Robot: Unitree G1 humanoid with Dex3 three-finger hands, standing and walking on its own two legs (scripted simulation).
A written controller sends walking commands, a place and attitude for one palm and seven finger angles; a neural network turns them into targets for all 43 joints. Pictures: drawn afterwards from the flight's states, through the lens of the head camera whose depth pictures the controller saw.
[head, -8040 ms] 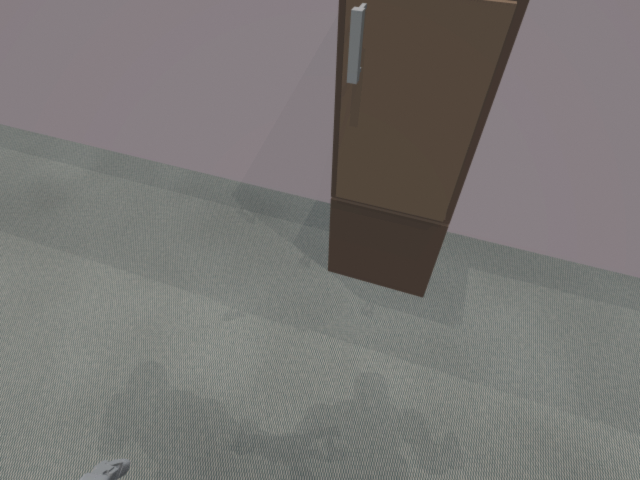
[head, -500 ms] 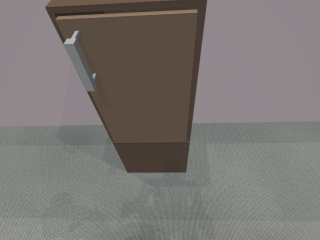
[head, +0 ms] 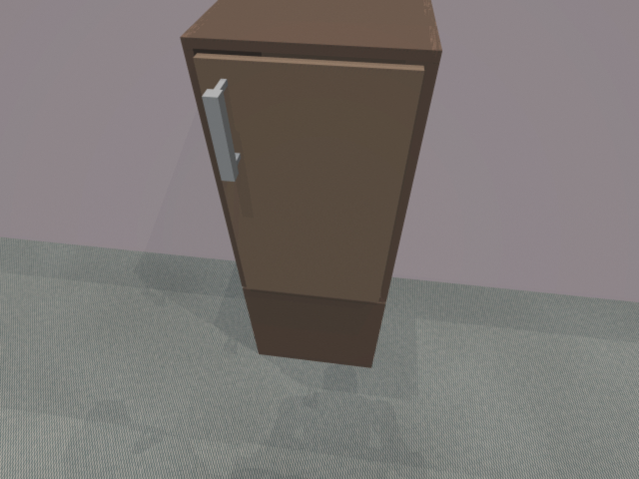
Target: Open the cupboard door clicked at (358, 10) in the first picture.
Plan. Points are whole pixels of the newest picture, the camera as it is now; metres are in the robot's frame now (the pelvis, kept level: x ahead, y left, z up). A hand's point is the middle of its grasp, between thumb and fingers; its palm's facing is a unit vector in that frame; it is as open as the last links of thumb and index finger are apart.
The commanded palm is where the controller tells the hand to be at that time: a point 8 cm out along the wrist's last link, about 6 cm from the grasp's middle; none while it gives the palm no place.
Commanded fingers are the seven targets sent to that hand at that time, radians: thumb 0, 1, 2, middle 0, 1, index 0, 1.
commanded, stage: come to a stop and stand still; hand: left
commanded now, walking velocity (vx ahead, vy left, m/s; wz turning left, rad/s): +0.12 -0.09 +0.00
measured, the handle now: (226, 131) +0.59 +0.22 +0.13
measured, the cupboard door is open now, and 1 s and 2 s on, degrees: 0 0 0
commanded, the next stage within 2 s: look again from close up in 0.28 s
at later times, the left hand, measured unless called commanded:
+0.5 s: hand out of the picture +0.04 +0.18 -0.19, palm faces -0.04 -0.96 -0.26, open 7.2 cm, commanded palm none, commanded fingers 0.00 0.90 0.90 -0.20 -0.30 -0.20 -0.30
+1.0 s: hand out of the picture +0.03 +0.15 -0.17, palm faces +0.06 -0.96 -0.26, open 7.3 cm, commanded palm +0.10 +0.20 -0.08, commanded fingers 0.00 0.88 0.89 -0.20 -0.31 -0.20 -0.31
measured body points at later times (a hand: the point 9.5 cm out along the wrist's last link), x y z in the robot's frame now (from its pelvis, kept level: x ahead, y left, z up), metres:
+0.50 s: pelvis +0.00 +0.00 -0.03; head +0.04 -0.04 +0.42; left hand +0.04 +0.23 -0.17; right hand -0.07 -0.20 -0.19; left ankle -0.04 +0.13 -0.75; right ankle +0.01 -0.12 -0.75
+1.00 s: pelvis +0.01 -0.03 -0.01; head +0.01 -0.07 +0.44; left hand +0.02 +0.20 -0.15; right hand +0.01 -0.25 -0.19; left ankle -0.04 +0.13 -0.75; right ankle +0.01 -0.12 -0.75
